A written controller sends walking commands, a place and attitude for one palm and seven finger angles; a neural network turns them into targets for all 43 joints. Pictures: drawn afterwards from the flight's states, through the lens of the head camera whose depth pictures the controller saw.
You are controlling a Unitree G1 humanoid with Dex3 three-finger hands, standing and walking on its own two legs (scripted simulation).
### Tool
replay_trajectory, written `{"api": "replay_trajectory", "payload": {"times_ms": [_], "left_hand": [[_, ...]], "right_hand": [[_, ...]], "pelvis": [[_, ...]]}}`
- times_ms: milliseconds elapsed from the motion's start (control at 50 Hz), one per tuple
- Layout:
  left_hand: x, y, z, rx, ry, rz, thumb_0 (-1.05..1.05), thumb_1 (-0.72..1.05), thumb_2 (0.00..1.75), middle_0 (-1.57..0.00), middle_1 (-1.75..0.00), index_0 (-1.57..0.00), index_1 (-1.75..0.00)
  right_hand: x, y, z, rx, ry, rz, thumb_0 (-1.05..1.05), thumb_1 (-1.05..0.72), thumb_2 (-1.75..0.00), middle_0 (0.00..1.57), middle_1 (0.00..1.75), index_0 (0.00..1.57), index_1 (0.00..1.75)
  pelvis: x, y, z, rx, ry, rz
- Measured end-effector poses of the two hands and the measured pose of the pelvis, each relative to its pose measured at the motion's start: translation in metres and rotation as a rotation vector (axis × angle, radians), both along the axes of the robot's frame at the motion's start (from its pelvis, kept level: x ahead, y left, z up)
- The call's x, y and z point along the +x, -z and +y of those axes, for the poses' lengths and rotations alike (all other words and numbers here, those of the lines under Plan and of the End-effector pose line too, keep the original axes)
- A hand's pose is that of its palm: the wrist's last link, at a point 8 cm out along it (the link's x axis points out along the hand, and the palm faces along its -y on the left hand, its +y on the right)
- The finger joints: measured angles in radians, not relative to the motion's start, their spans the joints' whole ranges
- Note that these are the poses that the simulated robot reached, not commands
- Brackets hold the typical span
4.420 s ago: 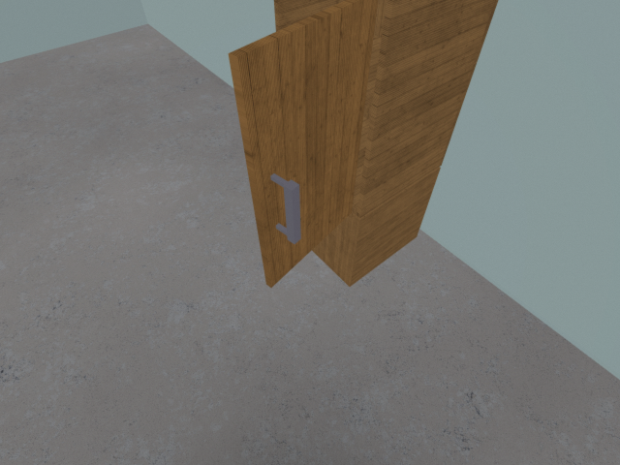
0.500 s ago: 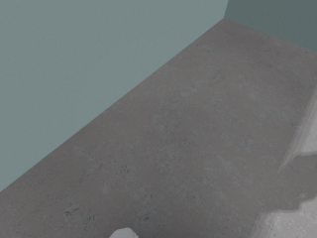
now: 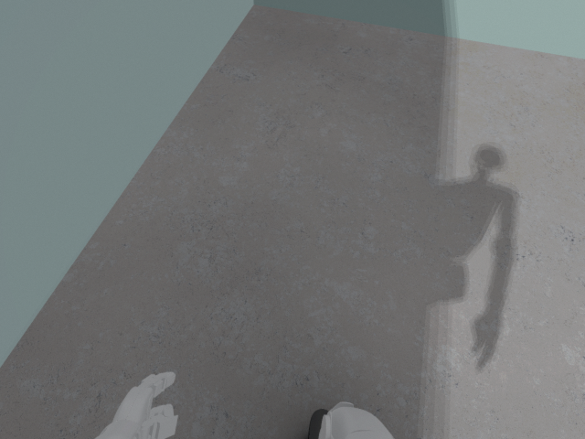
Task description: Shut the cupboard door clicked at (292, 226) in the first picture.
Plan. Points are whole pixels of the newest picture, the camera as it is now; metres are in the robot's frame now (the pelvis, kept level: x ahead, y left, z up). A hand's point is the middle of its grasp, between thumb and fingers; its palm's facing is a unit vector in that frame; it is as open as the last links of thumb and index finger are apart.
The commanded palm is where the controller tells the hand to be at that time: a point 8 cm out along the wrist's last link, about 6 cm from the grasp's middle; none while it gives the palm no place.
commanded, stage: walk around to get in front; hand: left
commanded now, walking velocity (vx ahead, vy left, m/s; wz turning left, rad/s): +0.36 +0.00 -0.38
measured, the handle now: out of the picture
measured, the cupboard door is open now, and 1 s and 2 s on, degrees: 100 100 100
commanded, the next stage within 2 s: walk to a spot facing it in 0.82 s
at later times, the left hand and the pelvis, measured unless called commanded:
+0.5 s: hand (188, 393) +0.20 +0.17 -0.16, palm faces -0.03 -0.98 -0.18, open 7.3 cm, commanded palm none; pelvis +0.23 -0.02 +0.01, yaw -8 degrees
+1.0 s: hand (269, 174) +0.64 +0.05 -0.15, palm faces -0.39 -0.89 -0.24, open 7.3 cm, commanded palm none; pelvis +0.44 -0.09 +0.00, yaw -20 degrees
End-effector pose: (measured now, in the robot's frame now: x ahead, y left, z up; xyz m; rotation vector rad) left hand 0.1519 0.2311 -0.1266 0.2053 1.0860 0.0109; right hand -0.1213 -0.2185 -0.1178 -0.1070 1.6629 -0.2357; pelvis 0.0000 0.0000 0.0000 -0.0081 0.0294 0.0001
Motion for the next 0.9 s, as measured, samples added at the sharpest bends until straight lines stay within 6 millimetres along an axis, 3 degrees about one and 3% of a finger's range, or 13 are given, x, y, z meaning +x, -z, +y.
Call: {"api": "replay_trajectory", "payload": {"times_ms": [40,80,180,300,460,540,580,620,740,820,900], "left_hand": [[0.029,0.003,-0.012,0.01,0.007,-0.061,0.01,0.91,0.9,-0.2,-0.29,-0.2,-0.3],[0.04,0.001,-0.021,0.016,0.006,-0.067,0.0,0.91,0.9,-0.2,-0.29,-0.2,-0.3],[0.037,-0.007,-0.034,0.035,0.01,0.051,0.0,0.91,0.9,-0.2,-0.29,-0.2,-0.3],[0.039,-0.014,-0.023,0.061,-0.05,0.134,-0.01,0.94,0.9,-0.2,-0.3,-0.21,-0.3],[0.041,-0.002,-0.017,0.039,-0.121,0.304,0.0,0.92,0.9,-0.2,-0.3,-0.2,-0.3],[0.056,0.014,-0.012,0.021,-0.128,0.413,0.0,0.91,0.9,-0.2,-0.3,-0.2,-0.3],[0.076,0.018,-0.009,0.017,-0.103,0.439,0.01,0.91,0.9,-0.2,-0.3,-0.2,-0.3],[0.108,0.017,-0.008,0.015,-0.073,0.425,0.01,0.91,0.9,-0.2,-0.3,-0.2,-0.3],[0.235,0.001,-0.02,0.006,0.022,0.267,0.01,0.91,0.9,-0.2,-0.29,-0.2,-0.3],[0.322,-0.008,-0.041,0.015,0.112,0.171,0.01,0.91,0.9,-0.2,-0.29,-0.2,-0.3],[0.407,-0.013,-0.077,0.039,0.221,0.101,0.01,0.92,0.9,-0.2,-0.29,-0.2,-0.3]], "right_hand": [[0.011,0.01,-0.008,0.017,0.034,0.031,0.01,-0.9,-0.9,0.2,0.3,0.2,0.3],[0.04,0.016,-0.017,0.013,0.046,0.001,0.01,-0.9,-0.9,0.2,0.3,0.2,0.3],[0.161,0.013,-0.041,-0.017,0.026,-0.249,0.01,-0.91,-0.9,0.2,0.29,0.2,0.3],[0.299,-0.004,-0.052,-0.02,-0.036,-0.499,0.01,-0.91,-0.9,0.2,0.29,0.2,0.3],[0.449,-0.018,-0.042,-0.021,-0.126,-0.641,0.01,-0.91,-0.9,0.2,0.29,0.2,0.3],[0.506,-0.014,-0.033,-0.053,-0.145,-0.697,0.01,-0.9,-0.9,0.2,0.29,0.2,0.3],[0.512,-0.014,-0.031,-0.068,-0.125,-0.696,0.01,-0.9,-0.9,0.2,0.29,0.2,0.3],[0.505,-0.013,-0.029,-0.076,-0.087,-0.655,0.0,-0.9,-0.9,0.2,0.29,0.2,0.3],[0.449,-0.011,-0.034,-0.099,0.07,-0.422,0.0,-0.94,-0.9,0.2,0.29,0.21,0.3],[0.411,-0.01,-0.038,-0.093,0.164,-0.276,0.0,-0.94,-0.9,0.2,0.29,0.2,0.3],[0.385,-0.005,-0.037,-0.064,0.264,-0.155,0.0,-0.92,-0.9,0.2,0.29,0.2,0.3]], "pelvis": [[0.018,0.009,-0.011,0.014,0.017,-0.011],[0.032,0.007,-0.017,0.011,0.028,-0.027],[0.07,-0.011,-0.027,0.012,0.072,-0.025],[0.122,-0.02,-0.031,0.006,0.104,-0.011],[0.206,-0.015,-0.021,-0.001,0.133,-0.014],[0.255,-0.001,-0.01,-0.005,0.162,-0.021],[0.272,0.0,-0.007,0.004,0.184,-0.033],[0.289,-0.004,-0.006,0.009,0.202,-0.037],[0.338,-0.021,-0.011,0.004,0.247,-0.032],[0.37,-0.024,-0.023,0.007,0.287,-0.03],[0.402,-0.019,-0.045,0.018,0.33,-0.027]]}}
